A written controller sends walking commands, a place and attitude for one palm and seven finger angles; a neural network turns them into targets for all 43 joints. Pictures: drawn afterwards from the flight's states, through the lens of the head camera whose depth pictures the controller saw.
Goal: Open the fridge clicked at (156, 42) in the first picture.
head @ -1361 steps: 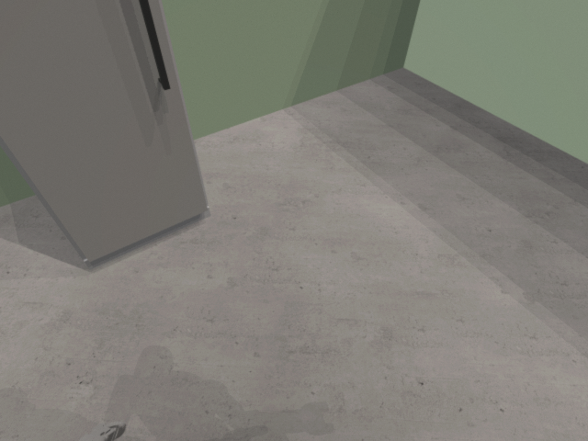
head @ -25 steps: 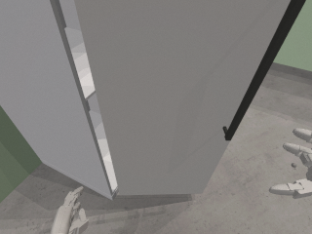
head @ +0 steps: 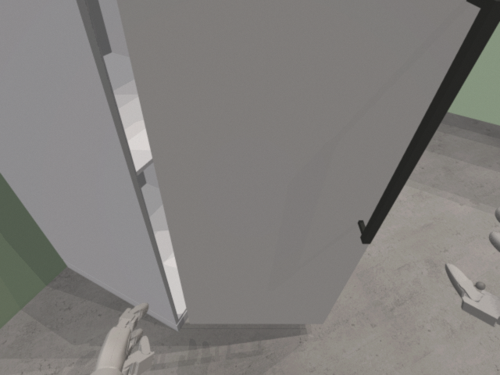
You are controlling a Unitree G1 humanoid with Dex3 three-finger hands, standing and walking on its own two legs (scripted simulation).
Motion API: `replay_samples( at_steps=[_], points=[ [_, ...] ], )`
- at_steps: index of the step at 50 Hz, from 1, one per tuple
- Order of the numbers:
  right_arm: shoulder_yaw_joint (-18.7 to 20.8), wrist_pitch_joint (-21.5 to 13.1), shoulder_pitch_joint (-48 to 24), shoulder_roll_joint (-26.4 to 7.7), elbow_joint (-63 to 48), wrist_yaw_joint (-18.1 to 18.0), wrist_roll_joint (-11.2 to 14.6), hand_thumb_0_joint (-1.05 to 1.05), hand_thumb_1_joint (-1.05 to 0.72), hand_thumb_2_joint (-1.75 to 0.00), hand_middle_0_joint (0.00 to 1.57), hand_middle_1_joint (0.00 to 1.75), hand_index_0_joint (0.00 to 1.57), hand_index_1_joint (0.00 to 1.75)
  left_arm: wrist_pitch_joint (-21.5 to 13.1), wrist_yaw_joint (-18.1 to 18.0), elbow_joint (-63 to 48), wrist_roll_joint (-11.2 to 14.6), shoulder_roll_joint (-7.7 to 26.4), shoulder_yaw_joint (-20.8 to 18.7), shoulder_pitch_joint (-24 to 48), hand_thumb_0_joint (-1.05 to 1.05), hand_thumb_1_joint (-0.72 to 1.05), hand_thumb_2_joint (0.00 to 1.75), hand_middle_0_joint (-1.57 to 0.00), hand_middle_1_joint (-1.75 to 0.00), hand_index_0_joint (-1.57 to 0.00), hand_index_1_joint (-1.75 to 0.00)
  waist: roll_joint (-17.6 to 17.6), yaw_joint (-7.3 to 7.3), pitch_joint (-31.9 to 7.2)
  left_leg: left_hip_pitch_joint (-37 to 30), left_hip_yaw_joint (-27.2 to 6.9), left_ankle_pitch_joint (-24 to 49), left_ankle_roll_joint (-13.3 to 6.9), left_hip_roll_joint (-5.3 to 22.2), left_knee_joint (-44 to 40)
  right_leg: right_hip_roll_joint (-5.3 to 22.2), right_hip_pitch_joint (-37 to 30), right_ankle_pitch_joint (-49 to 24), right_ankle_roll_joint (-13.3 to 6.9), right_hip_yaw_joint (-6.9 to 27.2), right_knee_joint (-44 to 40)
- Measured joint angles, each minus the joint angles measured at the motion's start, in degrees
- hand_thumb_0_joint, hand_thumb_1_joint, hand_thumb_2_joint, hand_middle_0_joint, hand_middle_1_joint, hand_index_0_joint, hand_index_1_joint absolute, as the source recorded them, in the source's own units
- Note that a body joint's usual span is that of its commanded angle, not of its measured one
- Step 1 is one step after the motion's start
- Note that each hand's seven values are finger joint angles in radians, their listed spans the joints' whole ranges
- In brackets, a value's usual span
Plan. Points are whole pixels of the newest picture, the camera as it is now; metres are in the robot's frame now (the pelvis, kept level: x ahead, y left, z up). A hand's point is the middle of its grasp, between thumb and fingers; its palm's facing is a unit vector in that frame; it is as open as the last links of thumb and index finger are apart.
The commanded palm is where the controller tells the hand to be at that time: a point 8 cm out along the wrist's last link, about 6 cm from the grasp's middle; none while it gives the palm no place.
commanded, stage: draw the hand back to the body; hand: right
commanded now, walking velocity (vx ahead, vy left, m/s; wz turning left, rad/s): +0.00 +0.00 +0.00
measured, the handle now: (405, 152) +0.43 -0.27 +0.17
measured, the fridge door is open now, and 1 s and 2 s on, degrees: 63 63 63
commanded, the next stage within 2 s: step back with the hand held close in 0.52 s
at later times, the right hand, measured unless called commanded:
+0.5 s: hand (485, 293) +0.18 -0.27 +0.15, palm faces +0.48 +0.79 -0.38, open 7.5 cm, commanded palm +0.13 -0.30 +0.17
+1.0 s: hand out of the picture +0.16 -0.29 +0.15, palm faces +0.37 +0.80 -0.47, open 7.4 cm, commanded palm +0.10 -0.33 +0.17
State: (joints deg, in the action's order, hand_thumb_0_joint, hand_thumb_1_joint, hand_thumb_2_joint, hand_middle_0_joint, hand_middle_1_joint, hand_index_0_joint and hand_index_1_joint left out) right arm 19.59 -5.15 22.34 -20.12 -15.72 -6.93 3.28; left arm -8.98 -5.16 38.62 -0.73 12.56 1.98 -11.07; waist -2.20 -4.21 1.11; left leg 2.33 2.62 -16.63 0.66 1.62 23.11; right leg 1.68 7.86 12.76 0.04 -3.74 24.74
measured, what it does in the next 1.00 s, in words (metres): shifts its weight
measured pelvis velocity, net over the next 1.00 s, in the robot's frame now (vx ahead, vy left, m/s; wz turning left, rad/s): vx -0.04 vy -0.03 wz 0.01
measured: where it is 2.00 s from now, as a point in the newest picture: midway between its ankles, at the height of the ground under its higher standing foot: outside the picture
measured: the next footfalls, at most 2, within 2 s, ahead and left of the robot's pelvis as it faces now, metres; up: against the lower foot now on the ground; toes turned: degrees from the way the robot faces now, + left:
left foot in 1.90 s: -0.20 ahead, +0.10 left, +0.00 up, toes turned -7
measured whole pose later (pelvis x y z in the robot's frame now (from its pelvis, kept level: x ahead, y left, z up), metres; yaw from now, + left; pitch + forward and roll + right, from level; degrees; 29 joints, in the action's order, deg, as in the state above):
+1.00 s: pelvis -0.04 -0.03 -0.01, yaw +1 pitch -1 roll +2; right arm 22.7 -9.0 30.5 -25.3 -27.7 -7.2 3.4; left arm -1.3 -5.6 32.3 0.0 13.2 0.2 -10.6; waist -0.2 -0.8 2.1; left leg 11.8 1.5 -13.7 2.6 2.1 26.4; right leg 1.5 17.7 11.2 -2.3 -4.7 29.6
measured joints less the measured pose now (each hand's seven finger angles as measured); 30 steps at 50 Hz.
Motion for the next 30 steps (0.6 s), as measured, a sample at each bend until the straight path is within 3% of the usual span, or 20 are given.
replay_samples(
  at_steps=[14,30],
  points=[
    [0.64,0.05,3.84,-0.18,-5.62,0.69,0.45,0.01,-0.79,-0.85,0.21,0.36,0.21,0.36,1.53,0.36,-0.83,-0.12,0.14,-0.61,-0.01,0.02,0.90,0.90,-0.20,-0.30,-0.20,-0.30,0.05,-0.32,0.16,-1.35,0.15,0.24,-0.18,-0.43,-1.11,0.38,-0.95,0.15,0.23,0.17,-0.28],
    [0.48,-0.41,3.44,0.03,-5.39,0.51,0.39,0.02,-0.89,-0.90,0.21,0.30,0.21,0.30,0.86,0.11,-0.10,-0.30,-0.17,-0.63,-0.28,0.02,0.90,0.90,-0.20,-0.30,-0.20,-0.30,-0.02,-0.10,0.71,-1.96,0.28,1.06,-0.45,-0.85,-1.69,0.75,-1.48,-0.62,0.45,0.35,-0.70]
  ],
)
